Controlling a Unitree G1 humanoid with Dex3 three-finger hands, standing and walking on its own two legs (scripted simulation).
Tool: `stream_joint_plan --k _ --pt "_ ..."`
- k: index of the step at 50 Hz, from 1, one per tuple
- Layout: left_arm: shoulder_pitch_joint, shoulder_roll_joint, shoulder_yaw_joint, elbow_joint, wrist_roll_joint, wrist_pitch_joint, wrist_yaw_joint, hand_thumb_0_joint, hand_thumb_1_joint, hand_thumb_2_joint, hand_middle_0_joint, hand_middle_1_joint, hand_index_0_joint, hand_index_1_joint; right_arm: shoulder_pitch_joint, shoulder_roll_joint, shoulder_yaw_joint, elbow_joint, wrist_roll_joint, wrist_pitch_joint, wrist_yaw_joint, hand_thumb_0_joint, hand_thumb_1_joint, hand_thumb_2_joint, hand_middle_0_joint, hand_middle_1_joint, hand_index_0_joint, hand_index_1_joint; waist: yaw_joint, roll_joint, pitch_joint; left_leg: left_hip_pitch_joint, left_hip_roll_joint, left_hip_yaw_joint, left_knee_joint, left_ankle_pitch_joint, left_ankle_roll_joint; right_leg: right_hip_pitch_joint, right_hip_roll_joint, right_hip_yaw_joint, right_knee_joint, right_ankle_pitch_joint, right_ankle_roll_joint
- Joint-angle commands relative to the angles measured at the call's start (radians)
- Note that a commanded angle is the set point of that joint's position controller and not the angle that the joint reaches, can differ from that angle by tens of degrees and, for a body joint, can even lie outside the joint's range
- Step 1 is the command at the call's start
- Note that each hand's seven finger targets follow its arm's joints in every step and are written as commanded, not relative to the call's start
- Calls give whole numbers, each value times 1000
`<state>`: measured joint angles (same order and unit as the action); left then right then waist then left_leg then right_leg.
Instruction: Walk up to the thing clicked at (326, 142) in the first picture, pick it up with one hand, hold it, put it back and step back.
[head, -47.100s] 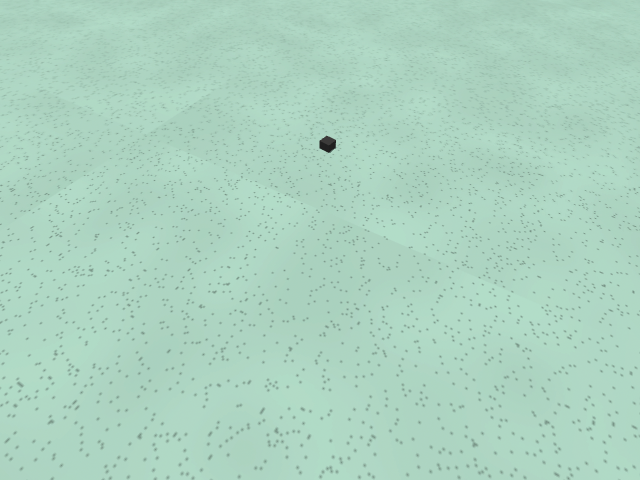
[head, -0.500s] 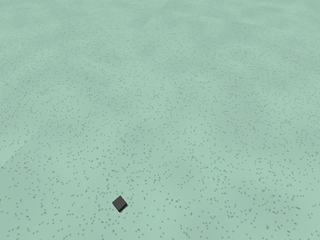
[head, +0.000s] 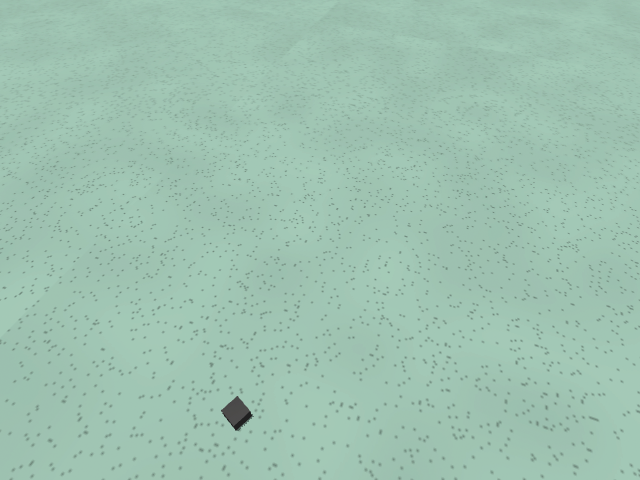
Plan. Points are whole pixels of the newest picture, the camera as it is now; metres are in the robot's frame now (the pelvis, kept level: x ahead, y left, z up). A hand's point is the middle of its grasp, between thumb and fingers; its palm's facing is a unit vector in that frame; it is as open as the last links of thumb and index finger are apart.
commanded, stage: stand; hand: left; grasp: from above
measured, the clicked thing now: (236, 413) +0.43 +0.25 -0.76
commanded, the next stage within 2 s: step back in 0.66 s
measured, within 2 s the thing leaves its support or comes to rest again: neither
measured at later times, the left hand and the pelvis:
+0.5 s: hand out of the picture +0.06 +0.25 -0.16, palm faces -0.01 -0.94 -0.34, open 7.3 cm; pelvis +0.00 +0.00 +0.00, yaw +0 degrees
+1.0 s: hand out of the picture +0.09 +0.30 -0.18, palm faces -0.01 -0.92 -0.39, open 7.4 cm; pelvis -0.06 +0.03 -0.03, yaw +0 degrees
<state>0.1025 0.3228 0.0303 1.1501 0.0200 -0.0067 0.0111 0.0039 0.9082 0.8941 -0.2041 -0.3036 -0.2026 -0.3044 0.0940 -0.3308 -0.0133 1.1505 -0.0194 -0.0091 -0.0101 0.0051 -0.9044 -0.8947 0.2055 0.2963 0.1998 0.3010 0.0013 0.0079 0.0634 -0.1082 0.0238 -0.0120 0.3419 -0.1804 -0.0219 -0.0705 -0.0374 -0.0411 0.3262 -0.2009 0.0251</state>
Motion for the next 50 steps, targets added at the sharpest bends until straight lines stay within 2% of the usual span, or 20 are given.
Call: stream_joint_plan --k 1,6,16,18,26,32,33,35,36,39,41,42,43,44,45,46,47,48,49,50 --pt "-26 207 34 -53 -3 -17 7 0 900 900 -200 -300 -200 -301 -32 -203 -32 -61 3 -19 -9 0 -900 -900 200 300 200 300 3 4 -72 5 102 -69 -48 174 36 -9 -99 76 -57 147 -32" --pt "-32 213 35 -55 -4 -19 7 0 900 900 -200 -300 -200 -301 -27 -200 -33 -62 4 -19 -7 0 -900 -900 200 300 200 300 2 -5 -76 6 106 -75 -56 172 35 -7 -98 74 -53 132 -34" --pt "-23 217 32 -60 -5 -21 3 0 900 900 -200 -300 -200 -300 -17 -210 -34 -60 4 -16 -3 0 -900 -900 200 300 200 300 -2 9 -58 -23 99 -73 -64 79 35 -12 -100 85 -70 84 -38" --pt "-20 217 32 -65 -5 -22 3 0 900 900 -200 -300 -200 -300 -27 -209 -33 -65 3 -18 -3 0 -900 -900 200 300 200 300 3 11 -77 -12 105 -75 -58 127 37 -7 -101 82 -60 115 -39" --pt "-14 222 28 -66 -7 -22 2 0 900 900 -200 -300 -200 -300 -15 -213 -30 -61 6 -19 -3 0 -900 -900 200 300 200 300 1 -2 -70 -1 105 -75 -58 144 34 -24 -98 80 -58 114 -36" --pt "-5 222 25 -64 -6 -20 0 0 900 900 -200 -300 -200 -300 -13 -215 -29 -57 5 -17 -1 0 -900 -900 200 300 200 300 0 11 -55 -23 101 -77 -73 69 32 -32 -98 85 -65 74 -37" --pt "-13 301 66 -91 -28 -12 5 0 900 900 -200 -300 -200 -300 -52 -272 -51 -90 18 -1 7 0 -900 -900 200 300 200 300 -1 -14 39 -93 86 -89 43 264 60 -105 -89 97 24 272 -49" --pt "4 290 71 -124 -32 -8 10 0 900 900 -200 -300 -200 -300 -26 -254 -53 -118 32 9 9 0 -900 -900 200 300 200 300 -7 -24 -58 -62 77 -62 131 342 70 -75 -101 94 70 368 -79" --pt "-10 290 75 -140 -32 -5 11 0 900 900 -200 -300 -200 -300 -13 -253 -58 -125 33 15 10 0 -900 -900 200 300 200 300 -16 -37 -93 -72 62 -53 175 331 74 -71 -111 105 84 366 -99" --pt "-42 305 82 -195 -24 9 10 0 900 900 -200 -300 -200 -300 1 -248 -71 -160 30 33 13 0 -900 -900 200 300 200 300 -18 -87 -134 -80 3 -20 309 177 69 -136 -186 170 78 337 -170" --pt "-99 326 86 -248 -9 18 12 0 900 900 -200 -300 -200 -300 49 -242 -78 -176 25 47 19 0 -900 -900 200 300 200 300 -33 -179 -138 -92 -42 -5 443 -57 73 -199 -267 231 75 314 -230" --pt "-128 331 86 -268 -4 21 12 0 900 900 -200 -300 -200 -300 74 -239 -84 -182 20 52 24 0 -900 -900 200 300 200 300 -44 -201 -126 -65 -47 -17 488 -187 78 -281 -294 236 87 283 -249" --pt "-159 330 85 -288 -1 24 12 0 900 900 -200 -300 -200 -300 117 -235 -88 -187 20 54 28 0 -900 -900 200 300 200 300 -68 -203 -120 -54 -35 -33 489 -209 85 -320 -289 215 118 247 -239" --pt "-168 319 81 -299 0 28 13 0 900 900 -200 -300 -200 -300 131 -242 -92 -192 20 51 30 0 -900 -900 200 300 200 300 -72 -169 -107 -60 -18 -44 445 -95 94 -327 -243 175 192 219 -212" --pt "-151 290 75 -308 -5 34 14 0 900 900 -200 -300 -200 -300 141 -261 -96 -202 15 44 28 0 -900 -900 200 300 200 300 -73 -79 -96 -113 58 -106 275 157 122 -281 -140 113 341 148 -142" --pt "-105 231 66 -308 -20 43 17 0 900 900 -200 -300 -200 -300 101 -319 -105 -223 3 33 23 0 -900 -900 200 300 200 300 -41 124 -69 -140 195 -309 89 396 166 -319 42 52 529 -34 -74" --pt "-69 220 70 -310 -20 50 27 0 900 900 -200 -300 -200 -300 93 -368 -115 -237 -1 24 18 0 -900 -900 200 300 200 300 -30 187 -88 -75 283 -435 59 580 230 -386 132 137 673 -420 -67" --pt "-51 224 70 -306 -14 54 35 0 900 900 -200 -300 -200 -300 81 -391 -123 -255 -8 19 14 0 -900 -900 200 300 200 300 -32 182 -116 -75 324 -476 59 600 274 -404 147 219 792 -479 -64" --pt "-49 236 73 -294 -12 57 39 0 900 900 -200 -300 -200 -300 49 -368 -118 -273 -6 19 7 0 -900 -900 200 300 200 300 -26 147 -118 -108 317 -445 64 540 277 -396 146 260 868 -455 -71" --pt "-23 246 73 -284 -19 57 39 0 900 900 -200 -300 -200 -300 3 -337 -113 -292 -8 18 -2 0 -900 -900 200 300 200 300 1 130 -109 -90 282 -358 92 512 265 -418 135 259 909 -400 -71"
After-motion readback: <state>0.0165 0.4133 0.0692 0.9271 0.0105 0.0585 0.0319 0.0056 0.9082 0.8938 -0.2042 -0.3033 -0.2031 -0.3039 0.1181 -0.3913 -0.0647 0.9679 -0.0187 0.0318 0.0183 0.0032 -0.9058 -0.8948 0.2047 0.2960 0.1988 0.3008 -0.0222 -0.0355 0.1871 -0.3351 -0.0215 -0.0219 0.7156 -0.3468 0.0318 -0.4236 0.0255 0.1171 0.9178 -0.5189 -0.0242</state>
